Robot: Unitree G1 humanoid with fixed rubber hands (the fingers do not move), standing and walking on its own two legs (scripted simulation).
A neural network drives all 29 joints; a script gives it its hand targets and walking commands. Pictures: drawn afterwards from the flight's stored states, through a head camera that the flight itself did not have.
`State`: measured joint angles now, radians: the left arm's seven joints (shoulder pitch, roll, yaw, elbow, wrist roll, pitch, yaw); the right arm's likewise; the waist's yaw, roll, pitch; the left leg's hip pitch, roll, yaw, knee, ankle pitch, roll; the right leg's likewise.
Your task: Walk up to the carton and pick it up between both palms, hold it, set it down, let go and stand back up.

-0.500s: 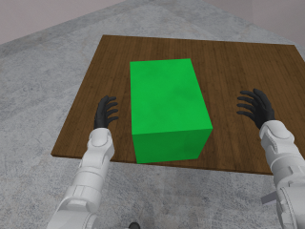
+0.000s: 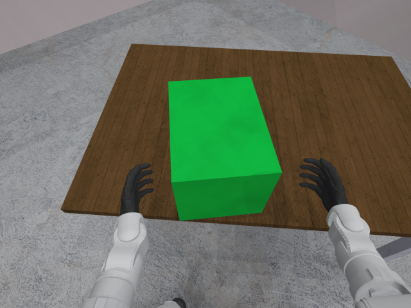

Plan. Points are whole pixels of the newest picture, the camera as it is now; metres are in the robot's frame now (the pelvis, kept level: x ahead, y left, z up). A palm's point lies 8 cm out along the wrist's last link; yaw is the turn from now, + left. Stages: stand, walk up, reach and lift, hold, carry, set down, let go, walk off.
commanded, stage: set down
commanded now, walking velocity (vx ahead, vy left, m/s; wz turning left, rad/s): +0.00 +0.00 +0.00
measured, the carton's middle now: (215, 148) +0.50 +0.03 -0.05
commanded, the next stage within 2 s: let go in 1.94 s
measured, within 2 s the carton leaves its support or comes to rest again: neither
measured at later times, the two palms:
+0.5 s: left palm (143, 224) +0.28 +0.17 -0.04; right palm (322, 239) +0.29 -0.20 -0.06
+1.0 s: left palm (123, 254) +0.23 +0.20 -0.07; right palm (338, 267) +0.24 -0.23 -0.06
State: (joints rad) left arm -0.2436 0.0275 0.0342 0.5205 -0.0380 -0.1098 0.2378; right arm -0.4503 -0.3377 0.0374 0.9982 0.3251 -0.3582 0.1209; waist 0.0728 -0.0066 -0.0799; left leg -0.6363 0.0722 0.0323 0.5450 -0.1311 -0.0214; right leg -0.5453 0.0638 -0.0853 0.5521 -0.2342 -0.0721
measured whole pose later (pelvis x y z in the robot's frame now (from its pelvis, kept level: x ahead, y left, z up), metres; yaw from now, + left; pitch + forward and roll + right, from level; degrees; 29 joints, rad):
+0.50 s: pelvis +0.03 +0.00 +0.00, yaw -1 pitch +7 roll +1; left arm -0.12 0.00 0.01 0.71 -0.05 -0.32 0.18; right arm -0.19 -0.26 0.14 1.02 0.34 -0.53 0.15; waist 0.07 -0.02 -0.01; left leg -0.49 0.05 0.08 0.60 -0.23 -0.02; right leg -0.44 0.04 -0.04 0.66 -0.35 -0.07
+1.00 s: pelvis +0.04 +0.00 +0.01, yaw +0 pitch +4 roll +1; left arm 0.13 0.11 0.02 0.58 -0.03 -0.28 0.13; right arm -0.03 -0.25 0.10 1.02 0.29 -0.58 0.13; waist 0.04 -0.06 0.05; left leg -0.39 0.05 0.06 0.54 -0.22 -0.03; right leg -0.31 0.05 -0.06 0.56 -0.33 -0.07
